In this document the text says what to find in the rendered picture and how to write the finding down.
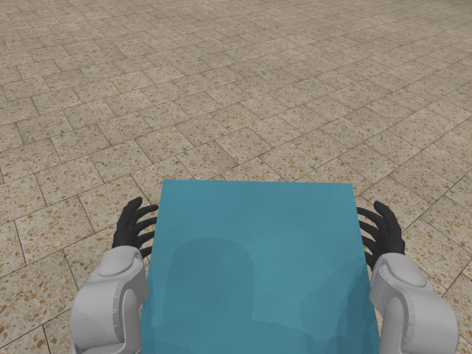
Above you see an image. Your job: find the carton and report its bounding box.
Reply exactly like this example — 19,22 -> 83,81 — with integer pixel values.
140,179 -> 380,354

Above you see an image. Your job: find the robot right hand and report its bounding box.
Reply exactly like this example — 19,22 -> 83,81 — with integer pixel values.
356,201 -> 405,271

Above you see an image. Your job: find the left robot forearm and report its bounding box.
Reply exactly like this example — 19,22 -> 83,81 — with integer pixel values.
69,246 -> 149,354

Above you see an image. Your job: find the robot left hand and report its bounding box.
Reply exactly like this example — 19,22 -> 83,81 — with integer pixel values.
111,196 -> 159,259

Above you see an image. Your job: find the right robot forearm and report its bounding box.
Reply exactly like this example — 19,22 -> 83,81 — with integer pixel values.
369,253 -> 459,354

